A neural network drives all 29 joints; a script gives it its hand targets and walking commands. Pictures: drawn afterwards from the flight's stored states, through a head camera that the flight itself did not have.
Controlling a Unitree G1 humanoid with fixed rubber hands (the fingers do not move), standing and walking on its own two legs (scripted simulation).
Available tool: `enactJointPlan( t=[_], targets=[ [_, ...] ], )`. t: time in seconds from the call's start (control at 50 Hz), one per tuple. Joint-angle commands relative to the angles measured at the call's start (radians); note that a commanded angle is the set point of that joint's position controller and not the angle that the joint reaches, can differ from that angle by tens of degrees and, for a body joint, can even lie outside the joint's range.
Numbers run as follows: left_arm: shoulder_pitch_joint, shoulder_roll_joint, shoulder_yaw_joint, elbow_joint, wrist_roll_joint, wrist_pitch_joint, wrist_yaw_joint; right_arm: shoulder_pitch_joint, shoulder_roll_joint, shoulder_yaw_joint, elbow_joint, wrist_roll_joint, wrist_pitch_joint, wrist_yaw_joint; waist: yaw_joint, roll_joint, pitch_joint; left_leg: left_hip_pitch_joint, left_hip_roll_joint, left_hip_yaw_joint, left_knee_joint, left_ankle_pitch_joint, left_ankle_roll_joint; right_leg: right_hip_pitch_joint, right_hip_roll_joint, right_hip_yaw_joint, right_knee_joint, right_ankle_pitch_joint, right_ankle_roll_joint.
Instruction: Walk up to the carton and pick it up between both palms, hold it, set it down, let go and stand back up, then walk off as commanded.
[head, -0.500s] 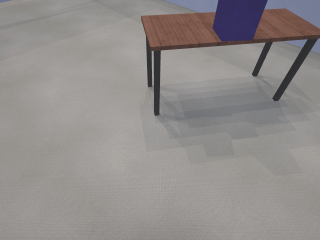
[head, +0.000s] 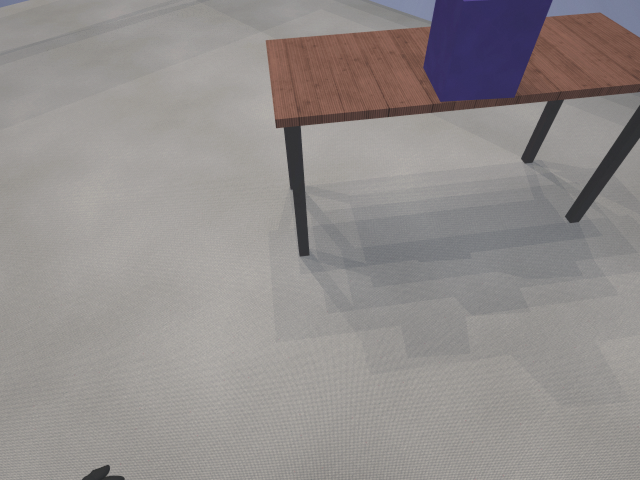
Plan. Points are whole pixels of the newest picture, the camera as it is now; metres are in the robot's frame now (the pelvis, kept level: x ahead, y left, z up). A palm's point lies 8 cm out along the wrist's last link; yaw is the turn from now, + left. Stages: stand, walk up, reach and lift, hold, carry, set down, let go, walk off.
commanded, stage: walk up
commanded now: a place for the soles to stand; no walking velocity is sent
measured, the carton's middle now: (478, 37) +1.18 -0.43 +0.01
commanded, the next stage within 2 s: none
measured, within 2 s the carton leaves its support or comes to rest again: neither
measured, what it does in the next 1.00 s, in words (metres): walks ahead: left foot, then right foot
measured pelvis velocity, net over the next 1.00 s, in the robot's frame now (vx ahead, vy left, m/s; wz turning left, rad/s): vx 0.19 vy -0.13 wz -0.01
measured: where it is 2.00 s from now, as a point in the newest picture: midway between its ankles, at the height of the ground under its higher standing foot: (393, 458)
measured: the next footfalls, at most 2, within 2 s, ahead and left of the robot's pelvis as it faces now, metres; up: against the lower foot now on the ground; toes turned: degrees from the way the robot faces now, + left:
left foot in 0.30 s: +0.16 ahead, +0.12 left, +0.00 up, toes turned +3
right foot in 0.74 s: +0.30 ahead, -0.19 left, +0.00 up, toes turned -1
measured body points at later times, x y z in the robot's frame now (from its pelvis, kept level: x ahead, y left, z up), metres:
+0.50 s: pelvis +0.14 +0.00 +0.00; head +0.16 +0.04 +0.45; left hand +0.26 +0.30 -0.12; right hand +0.18 -0.33 -0.08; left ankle +0.12 +0.12 -0.73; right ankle +0.12 -0.14 -0.65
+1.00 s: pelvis +0.19 -0.13 +0.00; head +0.22 -0.13 +0.45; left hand +0.32 +0.18 -0.09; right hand +0.24 -0.45 -0.11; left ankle +0.16 +0.03 -0.65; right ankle +0.26 -0.19 -0.73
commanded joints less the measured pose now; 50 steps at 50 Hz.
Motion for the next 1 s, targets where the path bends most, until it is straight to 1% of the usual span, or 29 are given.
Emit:
enactJointPlan(
  t=[0.0, 0.08, 0.1, 0.16, 0.22, 0.24, 0.26, 0.28, 0.3, 0.32, 0.34, 0.36, 0.44, 0.52, 0.54, 0.6, 0.64, 0.68, 0.72, 0.74, 0.76, 0.78, 0.8, 0.82, 0.84, 0.88, 0.9, 0.96, 0.98],
  targets=[
    [0.085, 0.232, 0.068, -0.095, -0.002, -0.035, 0.012, 0.071, -0.252, -0.046, -0.057, 0.001, -0.008, 0.008, 0.040, -0.088, -0.086, -0.197, 0.045, -0.009, -0.085, 0.115, 0.039, 0.262, -0.197, 0.258, -0.306, 0.194, -0.117],
    [0.117, 0.210, 0.061, -0.094, 0.009, -0.027, 0.013, -0.024, -0.254, -0.041, -0.085, 0.001, -0.007, 0.004, 0.081, -0.073, -0.069, -0.298, 0.067, 0.061, -0.273, 0.040, 0.003, 0.387, -0.185, 0.217, -0.261, 0.408, -0.189],
    [0.114, 0.245, 0.060, -0.112, 0.013, -0.025, 0.014, 0.007, -0.243, -0.038, -0.094, 0.005, -0.010, 0.001, 0.085, -0.162, -0.088, -0.275, 0.069, 0.050, -0.320, 0.024, -0.002, 0.423, -0.212, 0.217, -0.257, 0.412, -0.215],
    [0.155, 0.268, 0.056, -0.114, 0.018, -0.016, 0.013, -0.034, -0.243, -0.037, -0.116, 0.006, -0.025, -0.007, 0.106, -0.095, -0.141, -0.250, 0.068, 0.074, -0.395, -0.027, 0.015, 0.449, -0.264, 0.276, -0.202, 0.541, -0.246],
    [0.066, 0.255, 0.049, -0.129, 0.014, -0.004, 0.012, 0.049, -0.214, -0.041, -0.094, 0.001, -0.042, -0.015, 0.034, -0.122, -0.119, -0.055, 0.035, 0.126, -0.612, 0.075, 0.037, 0.296, -0.224, 0.192, -0.100, 0.578, -0.223],
    [-0.019, 0.228, 0.039, -0.158, 0.012, 0.000, 0.009, 0.162, -0.224, -0.046, -0.056, -0.009, -0.052, -0.020, -0.048, -0.015, -0.189, 0.113, -0.014, 0.141, -0.767, 0.237, 0.061, 0.274, -0.147, 0.111, 0.049, 0.611, -0.167],
    [-0.059, 0.203, 0.022, -0.178, 0.007, -0.004, 0.009, 0.275, -0.262, -0.073, -0.026, -0.011, -0.056, -0.033, -0.106, -0.005, -0.249, 0.318, 0.014, 0.102, -0.860, 0.378, 0.066, 0.172, -0.083, 0.048, 0.234, 0.513, -0.128],
    [-0.067, 0.144, 0.007, -0.198, 0.010, -0.012, 0.007, 0.347, -0.373, -0.107, -0.030, -0.031, -0.070, -0.041, -0.141, 0.174, -0.280, 0.563, 0.223, -0.269, -0.863, 0.559, 0.122, -0.119, 0.004, 0.039, 0.439, 0.194, -0.028],
    [-0.036, 0.120, 0.001, -0.186, 0.010, -0.010, 0.006, 0.337, -0.426, -0.111, -0.036, -0.030, -0.059, -0.054, -0.121, 0.188, -0.293, 0.719, 0.402, -0.495, -0.801, 0.813, 0.189, -0.364, 0.079, 0.037, 0.499, -0.265, 0.015],
    [-0.053, 0.216, 0.033, -0.176, 0.022, 0.011, 0.009, 0.297, -0.403, -0.103, -0.051, -0.012, -0.052, -0.056, -0.103, 0.000, -0.268, 0.667, 0.441, -0.571, -0.795, 0.627, 0.295, -0.436, 0.017, 0.085, 0.553, -0.307, 0.010],
    [-0.100, 0.231, 0.038, -0.188, 0.020, 0.013, 0.008, 0.255, -0.425, -0.114, -0.051, 0.000, -0.057, -0.057, -0.106, 0.034, -0.166, 0.589, 0.488, -0.590, -0.806, 0.681, 0.367, -0.488, 0.007, 0.149, 0.681, -0.316, 0.013],
    [-0.062, 0.222, 0.028, -0.171, 0.021, 0.018, 0.005, 0.211, -0.361, -0.107, -0.069, -0.002, -0.061, -0.052, -0.065, -0.034, -0.148, 0.552, 0.416, -0.463, -0.781, 0.668, 0.302, -0.434, -0.038, 0.168, 0.636, -0.245, -0.012],
    [-0.005, 0.189, 0.048, -0.156, 0.005, 0.024, -0.010, 0.179, -0.315, -0.081, -0.050, -0.008, -0.058, -0.049, -0.034, 0.105, -0.114, 0.439, 0.231, -0.173, -0.737, 0.867, 0.149, -0.339, -0.025, 0.122, 0.555, -0.070, 0.012],
    [-0.091, 0.173, 0.039, -0.200, 0.020, 0.038, -0.019, 0.178, -0.329, -0.086, -0.082, -0.013, -0.054, -0.049, -0.052, 0.126, -0.018, 0.329, 0.245, -0.155, -0.729, 0.885, 0.201, -0.376, -0.052, 0.050, 0.434, -0.095, 0.039],
    [-0.081, 0.178, 0.044, -0.194, 0.014, 0.039, -0.023, 0.186, -0.353, -0.087, -0.095, -0.019, -0.052, -0.045, -0.062, 0.204, -0.052, 0.381, 0.229, -0.155, -0.717, 0.877, 0.210, -0.385, -0.060, 0.027, 0.404, -0.109, 0.040],
    [-0.151, 0.199, 0.056, -0.223, 0.027, 0.032, -0.028, 0.170, -0.383, -0.106, -0.109, -0.025, -0.043, -0.054, -0.078, 0.158, -0.047, 0.390, 0.306, -0.242, -0.672, 0.779, 0.259, -0.387, -0.114, 0.083, 0.246, -0.163, 0.037],
    [-0.140, 0.183, 0.044, -0.220, 0.030, 0.015, -0.028, 0.166, -0.389, -0.111, -0.108, -0.028, -0.040, -0.053, -0.089, 0.224, -0.092, 0.373, 0.269, -0.155, -0.646, 0.748, 0.239, -0.325, -0.104, 0.053, 0.116, -0.146, 0.028],
    [-0.062, 0.174, 0.066, -0.182, 0.032, 0.012, -0.032, 0.110, -0.365, -0.108, -0.135, -0.021, -0.035, -0.049, -0.024, 0.155, -0.135, 0.232, 0.246, -0.149, -0.566, 0.709, 0.214, -0.082, -0.085, 0.026, 0.020, -0.092, -0.010],
    [0.205, 0.263, 0.100, -0.092, 0.040, -0.011, -0.010, 0.038, -0.295, -0.061, -0.149, -0.018, -0.031, -0.046, 0.137, -0.093, -0.258, -0.023, 0.112, 0.017, -0.176, 0.594, 0.120, 0.363, -0.021, -0.031, -0.154, 0.162, -0.038],
    [0.259, 0.320, 0.119, -0.099, 0.045, -0.015, 0.001, 0.061, -0.184, -0.038, -0.179, -0.017, -0.029, -0.041, 0.149, -0.306, -0.279, -0.305, -0.023, 0.014, -0.027, -0.100, 0.058, 0.514, -0.234, 0.266, -0.155, 0.247, -0.038],
    [0.193, 0.333, 0.114, -0.123, 0.043, -0.009, 0.014, 0.055, -0.198, -0.023, -0.150, -0.013, -0.010, -0.055, 0.131, -0.261, -0.222, -0.373, -0.049, -0.005, 0.054, -0.142, 0.057, 0.357, -0.338, 0.498, -0.317, -0.079, -0.030],
    [0.111, 0.334, 0.126, -0.134, 0.037, 0.002, 0.003, 0.107, -0.276, -0.044, -0.130, -0.009, 0.003, -0.053, 0.092, -0.228, -0.171, -0.337, -0.009, -0.052, 0.086, -0.097, 0.075, 0.247, -0.364, 0.547, -0.418, -0.511, -0.105],
    [0.048, 0.332, 0.120, -0.153, 0.020, 0.011, 0.004, 0.099, -0.330, -0.062, -0.097, -0.009, 0.007, -0.049, 0.060, -0.151, -0.073, -0.328, 0.010, -0.025, 0.103, -0.041, 0.060, 0.151, -0.332, 0.554, -0.464, -0.612, -0.082],
    [0.009, 0.307, 0.112, -0.151, 0.016, 0.009, 0.003, 0.060, -0.320, -0.070, -0.085, -0.009, 0.013, -0.042, 0.051, -0.087, 0.020, -0.314, 0.021, -0.038, 0.080, 0.018, 0.058, 0.068, -0.313, 0.451, -0.454, -0.585, -0.076],
    [-0.016, 0.265, 0.108, -0.165, 0.019, 0.003, 0.005, 0.116, -0.312, -0.072, -0.075, -0.009, 0.013, -0.034, 0.007, -0.067, 0.027, -0.280, 0.035, -0.032, 0.016, 0.084, 0.071, 0.037, -0.241, 0.380, -0.440, -0.506, 0.010],
    [-0.012, 0.242, 0.100, -0.154, 0.021, -0.006, 0.003, 0.156, -0.311, -0.068, -0.061, -0.004, 0.013, -0.017, 0.011, -0.093, 0.006, -0.210, 0.032, -0.002, -0.044, 0.122, 0.048, 0.033, -0.180, 0.274, -0.414, -0.391, -0.014],
    [-0.009, 0.246, 0.086, -0.147, 0.025, -0.002, 0.004, 0.157, -0.312, -0.076, -0.067, -0.014, 0.016, -0.011, 0.011, -0.114, 0.001, -0.207, 0.013, -0.007, -0.035, 0.119, 0.056, 0.027, -0.186, 0.268, -0.437, -0.428, 0.015],
    [0.025, 0.226, 0.088, -0.156, 0.016, -0.004, -0.002, 0.167, -0.303, -0.069, -0.054, -0.008, 0.009, -0.012, 0.032, -0.056, -0.014, -0.219, 0.051, 0.028, -0.117, 0.130, 0.037, 0.134, -0.211, 0.281, -0.418, -0.378, -0.070],
    [0.032, 0.219, 0.091, -0.160, 0.016, -0.008, -0.001, 0.175, -0.302, -0.068, -0.053, 0.001, 0.009, -0.013, 0.046, -0.058, -0.067, -0.254, 0.047, 0.014, -0.127, 0.104, 0.040, 0.256, -0.212, 0.309, -0.402, -0.348, -0.044]
  ],
)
